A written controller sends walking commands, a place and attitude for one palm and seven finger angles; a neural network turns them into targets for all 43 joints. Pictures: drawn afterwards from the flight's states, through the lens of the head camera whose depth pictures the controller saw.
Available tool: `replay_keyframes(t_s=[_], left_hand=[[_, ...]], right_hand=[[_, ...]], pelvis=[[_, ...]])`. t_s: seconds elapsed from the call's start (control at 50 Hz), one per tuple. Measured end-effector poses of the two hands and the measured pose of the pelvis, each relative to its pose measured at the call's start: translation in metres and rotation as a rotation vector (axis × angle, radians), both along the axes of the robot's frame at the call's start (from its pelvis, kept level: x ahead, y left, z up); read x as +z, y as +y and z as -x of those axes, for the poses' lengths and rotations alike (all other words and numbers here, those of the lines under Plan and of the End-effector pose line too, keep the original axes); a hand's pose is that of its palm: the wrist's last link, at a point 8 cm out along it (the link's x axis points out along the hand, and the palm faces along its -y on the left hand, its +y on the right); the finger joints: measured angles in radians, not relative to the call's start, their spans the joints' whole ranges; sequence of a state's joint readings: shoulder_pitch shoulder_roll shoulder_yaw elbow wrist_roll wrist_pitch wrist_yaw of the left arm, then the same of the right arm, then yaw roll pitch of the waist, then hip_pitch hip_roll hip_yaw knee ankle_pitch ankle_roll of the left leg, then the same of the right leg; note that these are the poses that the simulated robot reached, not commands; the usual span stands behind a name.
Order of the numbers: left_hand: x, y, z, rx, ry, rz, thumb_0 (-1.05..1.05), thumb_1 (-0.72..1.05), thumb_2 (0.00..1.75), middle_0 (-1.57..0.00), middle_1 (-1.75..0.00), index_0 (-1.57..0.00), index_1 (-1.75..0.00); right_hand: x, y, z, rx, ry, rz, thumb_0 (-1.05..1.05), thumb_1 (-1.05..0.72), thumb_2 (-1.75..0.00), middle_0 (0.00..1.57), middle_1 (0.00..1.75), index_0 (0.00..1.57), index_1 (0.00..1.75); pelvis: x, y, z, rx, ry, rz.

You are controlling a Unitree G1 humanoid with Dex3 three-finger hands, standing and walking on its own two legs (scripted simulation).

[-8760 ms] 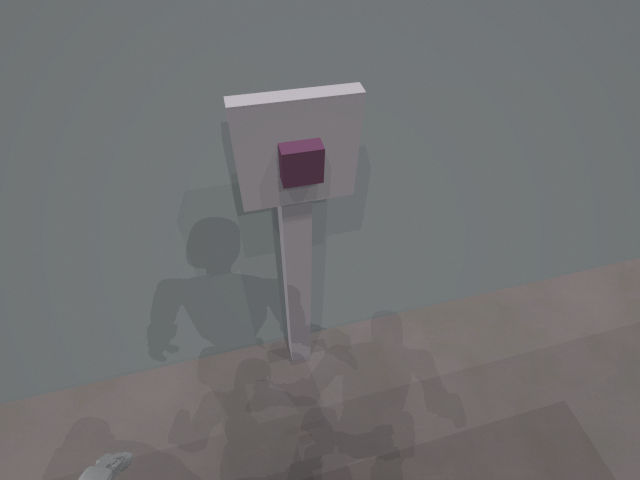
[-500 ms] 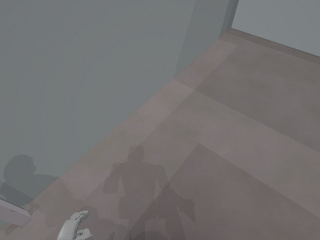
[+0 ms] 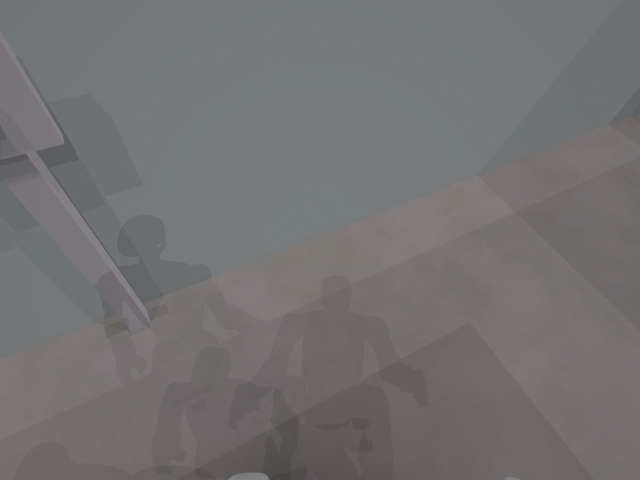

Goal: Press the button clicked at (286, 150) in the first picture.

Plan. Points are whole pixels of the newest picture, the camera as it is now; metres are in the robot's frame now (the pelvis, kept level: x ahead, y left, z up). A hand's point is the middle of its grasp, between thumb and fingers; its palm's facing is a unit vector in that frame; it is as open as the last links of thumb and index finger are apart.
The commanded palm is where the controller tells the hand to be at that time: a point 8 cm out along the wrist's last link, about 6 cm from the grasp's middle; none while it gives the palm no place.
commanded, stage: turn to face it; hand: left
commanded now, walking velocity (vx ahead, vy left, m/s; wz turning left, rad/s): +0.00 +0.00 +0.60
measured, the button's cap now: out of the picture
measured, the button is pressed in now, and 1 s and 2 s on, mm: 0 0 0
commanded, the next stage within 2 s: take the last steps up to it in 0.88 s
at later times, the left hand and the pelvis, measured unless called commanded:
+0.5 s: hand out of the picture +0.07 +0.27 -0.14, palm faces +0.27 -0.93 -0.24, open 7.4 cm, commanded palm none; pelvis -0.01 +0.04 +0.02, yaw +16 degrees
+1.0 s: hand out of the picture -0.05 +0.17 -0.14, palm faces +0.50 -0.82 -0.28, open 7.4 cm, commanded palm none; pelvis -0.01 -0.03 +0.02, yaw +30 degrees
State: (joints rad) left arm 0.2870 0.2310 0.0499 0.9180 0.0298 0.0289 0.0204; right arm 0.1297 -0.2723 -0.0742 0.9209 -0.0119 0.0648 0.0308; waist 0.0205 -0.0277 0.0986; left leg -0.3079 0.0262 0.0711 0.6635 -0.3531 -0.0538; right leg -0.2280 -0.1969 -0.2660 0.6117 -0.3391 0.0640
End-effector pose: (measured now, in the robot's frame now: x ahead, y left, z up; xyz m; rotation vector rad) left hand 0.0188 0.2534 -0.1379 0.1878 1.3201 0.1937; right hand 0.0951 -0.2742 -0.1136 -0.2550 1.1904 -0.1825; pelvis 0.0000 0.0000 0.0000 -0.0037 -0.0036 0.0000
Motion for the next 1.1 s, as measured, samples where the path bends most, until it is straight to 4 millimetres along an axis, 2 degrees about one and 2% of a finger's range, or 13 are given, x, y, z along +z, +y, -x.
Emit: replay_keyframes(t_s=[0.06, 0.12, 0.22, 0.32, 0.4, 0.48, 0.58, 0.66, 0.74, 0.82, 0.9, 1.0, 1.1], left_hand=[[-0.015, 0.026, 0.019, 0.058, 0.045, 0.004, 0.0, 0.91, 0.9, -0.21, -0.3, -0.2, -0.3], [-0.011, 0.041, 0.022, 0.089, 0.052, 0.006, 0.01, 0.91, 0.9, -0.2, -0.29, -0.2, -0.3], [0.004, 0.058, 0.006, 0.119, -0.042, 0.016, 0.01, 0.91, 0.9, -0.2, -0.29, -0.19, -0.3], [0.014, 0.067, -0.01, 0.146, -0.128, 0.004, 0.01, 0.91, 0.9, -0.2, -0.29, -0.19, -0.3], [0.02, 0.069, -0.02, 0.167, -0.173, -0.01, 0.0, 0.91, 0.9, -0.2, -0.29, -0.2, -0.3], [0.027, 0.066, -0.029, 0.185, -0.211, -0.024, 0.0, 0.91, 0.9, -0.2, -0.29, -0.2, -0.3], [0.036, 0.054, -0.035, 0.206, -0.249, -0.042, 0.01, 0.91, 0.9, -0.2, -0.29, -0.2, -0.3], [0.042, 0.037, -0.031, 0.234, -0.269, -0.059, 0.0, 0.91, 0.9, -0.2, -0.29, -0.2, -0.3], [0.041, 0.016, -0.013, 0.27, -0.273, -0.097, 0.0, 0.91, 0.9, -0.21, -0.29, -0.2, -0.3], [0.044, -0.008, 0.025, 0.325, -0.205, -0.106, 0.0, 0.91, 0.9, -0.21, -0.29, -0.2, -0.3], [0.044, -0.026, 0.061, 0.395, -0.15, -0.098, 0.0, 0.91, 0.9, -0.21, -0.29, -0.2, -0.3], [0.037, -0.046, 0.104, 0.482, -0.089, -0.068, 0.01, 0.91, 0.9, -0.21, -0.3, -0.2, -0.3], [0.024, -0.062, 0.156, 0.571, -0.003, -0.008, 0.0, 0.91, 0.9, -0.21, -0.3, -0.2, -0.3]], right_hand=[[0.008, 0.024, -0.026, 0.066, -0.065, 0.024, 0.0, -0.91, -0.89, 0.2, 0.3, 0.2, 0.29], [0.021, 0.045, -0.035, 0.104, -0.091, 0.036, 0.0, -0.91, -0.89, 0.2, 0.3, 0.2, 0.3], [0.031, 0.071, -0.035, 0.148, -0.07, 0.029, 0.0, -0.91, -0.89, 0.2, 0.3, 0.2, 0.3], [0.028, 0.087, -0.023, 0.165, -0.03, 0.007, 0.0, -0.9, -0.89, 0.21, 0.3, 0.2, 0.3], [0.022, 0.089, -0.007, 0.167, 0.018, -0.007, 0.0, -0.9, -0.89, 0.21, 0.3, 0.2, 0.3], [0.015, 0.083, 0.01, 0.168, 0.077, -0.014, 0.0, -0.9, -0.89, 0.21, 0.3, 0.2, 0.3], [0.006, 0.067, 0.026, 0.179, 0.148, -0.017, 0.0, -0.9, -0.89, 0.21, 0.3, 0.2, 0.3], [-0.002, 0.049, 0.027, 0.201, 0.186, -0.025, 0.0, -0.9, -0.89, 0.21, 0.3, 0.2, 0.3], [-0.018, 0.029, 0.015, 0.23, 0.183, -0.05, 0.0, -0.91, -0.89, 0.21, 0.3, 0.2, 0.3], [-0.021, 0.019, -0.007, 0.278, 0.154, -0.058, 0.0, -0.91, -0.89, 0.2, 0.3, 0.2, 0.3], [-0.02, 0.018, -0.028, 0.333, 0.134, -0.063, 0.0, -0.91, -0.89, 0.2, 0.3, 0.2, 0.3], [-0.018, 0.033, -0.051, 0.417, 0.133, -0.051, 0.0, -0.91, -0.89, 0.2, 0.3, 0.2, 0.29], [-0.012, 0.071, -0.075, 0.522, 0.103, -0.042, 0.0, -0.91, -0.89, 0.2, 0.3, 0.19, 0.29]], pelvis=[[-0.005, 0.015, 0.002, 0.025, -0.002, 0.003], [0.003, 0.026, 0.003, 0.051, -0.003, 0.031], [0.016, 0.039, 0.004, 0.114, 0.002, 0.057], [0.02, 0.046, 0.005, 0.172, 0.008, 0.06], [0.02, 0.045, 0.005, 0.222, 0.014, 0.056], [0.02, 0.04, 0.005, 0.27, 0.02, 0.052], [0.02, 0.027, 0.006, 0.327, 0.027, 0.049], [0.018, 0.011, 0.006, 0.369, 0.03, 0.04], [0.009, -0.01, 0.005, 0.389, 0.035, 0.005], [0.012, -0.022, 0.006, 0.433, 0.006, -0.007], [0.015, -0.026, 0.005, 0.478, -0.009, -0.029], [0.016, -0.025, 0.009, 0.526, -0.006, -0.043], [0.015, -0.013, 0.017, 0.558, 0.007, -0.033]])
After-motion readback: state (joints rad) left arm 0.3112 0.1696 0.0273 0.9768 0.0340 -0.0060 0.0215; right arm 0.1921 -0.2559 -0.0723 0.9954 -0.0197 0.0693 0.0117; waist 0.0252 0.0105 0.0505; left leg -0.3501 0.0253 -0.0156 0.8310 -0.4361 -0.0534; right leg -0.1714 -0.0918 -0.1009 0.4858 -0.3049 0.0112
